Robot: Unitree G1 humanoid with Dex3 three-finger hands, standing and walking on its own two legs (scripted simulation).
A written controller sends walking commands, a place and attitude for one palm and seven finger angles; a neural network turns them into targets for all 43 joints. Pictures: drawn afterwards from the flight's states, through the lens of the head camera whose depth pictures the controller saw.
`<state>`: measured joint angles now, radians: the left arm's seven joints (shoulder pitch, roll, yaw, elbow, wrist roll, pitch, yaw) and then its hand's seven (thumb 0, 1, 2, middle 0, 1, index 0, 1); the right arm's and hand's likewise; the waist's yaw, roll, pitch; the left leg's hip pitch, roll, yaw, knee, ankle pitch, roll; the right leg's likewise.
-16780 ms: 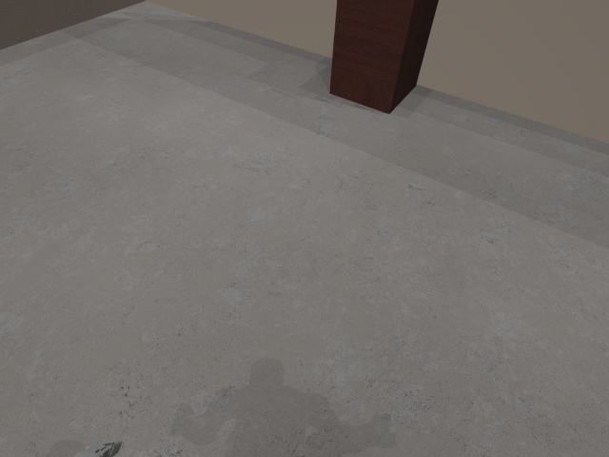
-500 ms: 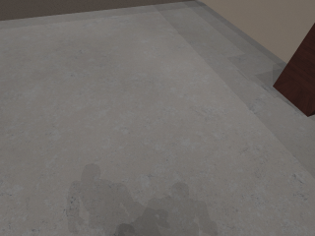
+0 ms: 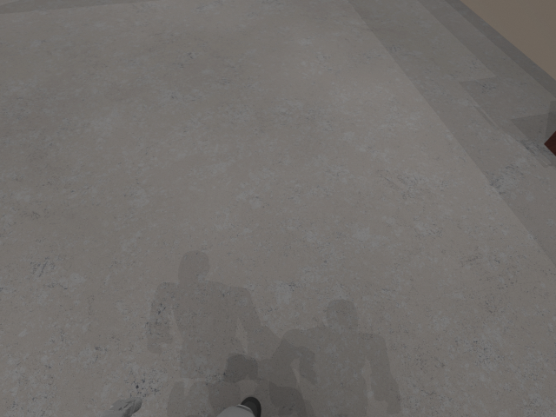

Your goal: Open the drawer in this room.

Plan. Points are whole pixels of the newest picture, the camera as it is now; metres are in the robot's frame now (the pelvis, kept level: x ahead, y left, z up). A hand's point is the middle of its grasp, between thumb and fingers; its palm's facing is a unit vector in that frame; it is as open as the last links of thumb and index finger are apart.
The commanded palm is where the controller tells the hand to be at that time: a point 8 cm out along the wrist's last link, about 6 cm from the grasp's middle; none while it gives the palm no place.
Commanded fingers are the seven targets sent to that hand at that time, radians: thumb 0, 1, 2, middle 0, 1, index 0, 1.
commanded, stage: turn or walk to find it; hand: left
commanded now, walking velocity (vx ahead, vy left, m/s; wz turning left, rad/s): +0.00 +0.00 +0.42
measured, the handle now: out of the picture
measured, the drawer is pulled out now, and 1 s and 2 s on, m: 0.00 0.00 0.00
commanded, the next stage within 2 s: none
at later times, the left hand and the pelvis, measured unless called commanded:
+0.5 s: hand out of the picture -0.05 +0.20 -0.19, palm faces +0.27 -0.94 -0.23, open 7.4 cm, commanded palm none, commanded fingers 0.00 0.90 0.90 -0.20 -0.30 -0.20 -0.30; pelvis +0.00 +0.01 -0.02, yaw +15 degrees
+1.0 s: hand out of the picture +0.03 +0.19 -0.16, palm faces +0.44 -0.86 -0.27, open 7.4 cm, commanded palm none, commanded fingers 0.00 0.90 0.90 -0.20 -0.30 -0.20 -0.30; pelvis +0.04 -0.02 -0.01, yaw +27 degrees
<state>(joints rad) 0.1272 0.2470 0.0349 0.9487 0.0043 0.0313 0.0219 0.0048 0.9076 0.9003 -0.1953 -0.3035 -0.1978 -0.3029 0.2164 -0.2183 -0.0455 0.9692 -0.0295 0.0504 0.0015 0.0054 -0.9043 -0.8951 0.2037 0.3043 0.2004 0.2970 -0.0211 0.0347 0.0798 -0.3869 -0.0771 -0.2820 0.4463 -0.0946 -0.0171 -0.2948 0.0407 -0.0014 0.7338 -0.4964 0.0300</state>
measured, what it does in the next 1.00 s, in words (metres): steps on the spot, turning left: right foot, then left foot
